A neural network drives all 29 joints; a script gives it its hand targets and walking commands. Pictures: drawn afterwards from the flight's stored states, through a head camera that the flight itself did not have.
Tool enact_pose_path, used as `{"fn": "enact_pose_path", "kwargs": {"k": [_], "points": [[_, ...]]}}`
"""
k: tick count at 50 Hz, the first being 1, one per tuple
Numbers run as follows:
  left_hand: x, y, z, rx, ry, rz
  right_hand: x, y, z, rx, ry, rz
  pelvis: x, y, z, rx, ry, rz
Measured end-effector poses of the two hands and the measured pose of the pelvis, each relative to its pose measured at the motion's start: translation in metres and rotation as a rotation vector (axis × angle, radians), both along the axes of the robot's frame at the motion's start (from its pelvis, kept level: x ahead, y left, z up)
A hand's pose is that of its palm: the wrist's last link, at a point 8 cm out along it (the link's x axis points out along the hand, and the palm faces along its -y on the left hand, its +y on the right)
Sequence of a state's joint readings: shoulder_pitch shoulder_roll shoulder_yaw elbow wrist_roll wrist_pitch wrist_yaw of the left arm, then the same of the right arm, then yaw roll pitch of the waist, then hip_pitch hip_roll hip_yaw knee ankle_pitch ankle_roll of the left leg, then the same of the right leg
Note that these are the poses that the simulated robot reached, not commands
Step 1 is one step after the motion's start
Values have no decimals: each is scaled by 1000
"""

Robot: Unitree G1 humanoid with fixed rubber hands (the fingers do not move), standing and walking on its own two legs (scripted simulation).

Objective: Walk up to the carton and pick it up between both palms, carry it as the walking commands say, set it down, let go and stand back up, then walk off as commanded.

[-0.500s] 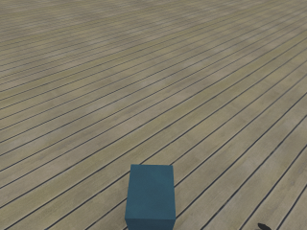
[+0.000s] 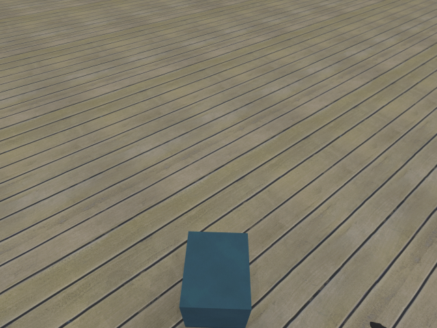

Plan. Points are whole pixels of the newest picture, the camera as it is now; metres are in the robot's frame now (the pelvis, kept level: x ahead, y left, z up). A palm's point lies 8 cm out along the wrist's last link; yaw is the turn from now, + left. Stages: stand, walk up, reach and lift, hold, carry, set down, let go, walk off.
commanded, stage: stand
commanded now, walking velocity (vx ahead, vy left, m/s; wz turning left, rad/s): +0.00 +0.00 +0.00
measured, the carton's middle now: (216, 280) +0.45 +0.00 -0.65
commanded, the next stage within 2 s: walk off in 0.18 s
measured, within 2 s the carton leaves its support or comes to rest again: neither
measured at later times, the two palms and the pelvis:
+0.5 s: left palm out of the picture +0.08 +0.31 -0.11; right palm out of the picture +0.07 -0.30 -0.11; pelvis +0.00 +0.01 +0.00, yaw +0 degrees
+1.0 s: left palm out of the picture +0.05 +0.45 -0.13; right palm out of the picture +0.05 -0.14 -0.12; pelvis -0.01 +0.14 -0.01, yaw +2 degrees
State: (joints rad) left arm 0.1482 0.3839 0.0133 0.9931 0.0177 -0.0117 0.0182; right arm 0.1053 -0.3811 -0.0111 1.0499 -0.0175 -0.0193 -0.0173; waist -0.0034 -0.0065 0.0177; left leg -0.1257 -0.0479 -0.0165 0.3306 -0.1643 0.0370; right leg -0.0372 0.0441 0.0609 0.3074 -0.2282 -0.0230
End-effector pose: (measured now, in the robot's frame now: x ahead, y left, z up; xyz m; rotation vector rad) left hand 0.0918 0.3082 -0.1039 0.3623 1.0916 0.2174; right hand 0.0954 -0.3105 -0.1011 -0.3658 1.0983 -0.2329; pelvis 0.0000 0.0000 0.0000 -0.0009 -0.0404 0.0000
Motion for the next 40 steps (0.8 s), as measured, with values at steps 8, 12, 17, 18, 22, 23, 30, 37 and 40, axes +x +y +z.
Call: {"fn": "enact_pose_path", "kwargs": {"k": [8, 12, 17, 18, 22, 23, 30, 37, 40], "points": [[-2, 2, -1, -1, 8, 3, 0, 0, 0, -2, 4, 1, -1, 1, 0, 0, 0, 1], [-3, 2, -1, -2, 12, 4, -1, 0, 1, -2, 6, 1, -1, 2, 0, 0, 0, 2], [-4, 3, -1, -2, 17, 5, -1, 0, 1, -3, 8, 2, -1, 2, 1, 0, 1, 2], [-5, 3, -2, -2, 18, 5, -1, 0, 1, -3, 9, 2, -1, 2, 1, 0, 1, 2], [-6, 1, -2, -6, 25, 3, -7, 3, -4, 2, 44, -12, -2, 4, 0, 1, 3, 5], [-7, 0, -3, -9, 28, 3, -12, 5, -7, 6, 67, -18, -2, 4, 0, 2, 4, 6], [-30, 13, -11, 7, 66, 53, -42, 24, -24, 25, 199, -30, -4, 18, -5, -5, 18, 6], [-61, 60, -18, 18, 145, 111, -42, 66, -24, 26, 226, -6, -5, 56, -7, 14, 25, 27], [-69, 90, -26, 16, 165, 134, -35, 93, -26, 31, 218, 13, -6, 81, -13, 17, 27, 36]]}}
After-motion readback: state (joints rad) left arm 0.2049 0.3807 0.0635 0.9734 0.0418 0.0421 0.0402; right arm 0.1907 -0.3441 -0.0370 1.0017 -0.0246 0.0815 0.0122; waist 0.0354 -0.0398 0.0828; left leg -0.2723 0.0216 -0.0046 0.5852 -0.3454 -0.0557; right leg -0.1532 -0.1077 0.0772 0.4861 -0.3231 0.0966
